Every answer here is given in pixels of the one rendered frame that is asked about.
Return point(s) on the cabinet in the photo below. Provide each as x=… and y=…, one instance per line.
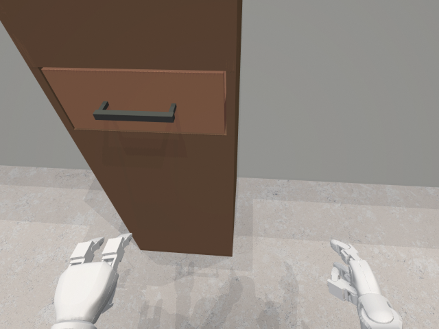
x=174, y=191

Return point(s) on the left robot hand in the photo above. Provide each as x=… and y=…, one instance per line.
x=86, y=289

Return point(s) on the drawer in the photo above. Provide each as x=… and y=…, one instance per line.
x=200, y=97

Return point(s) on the handle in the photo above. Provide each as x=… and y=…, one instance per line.
x=126, y=115

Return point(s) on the right robot hand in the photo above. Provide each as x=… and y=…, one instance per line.
x=357, y=279

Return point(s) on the right robot forearm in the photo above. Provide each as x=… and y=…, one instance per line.
x=376, y=312

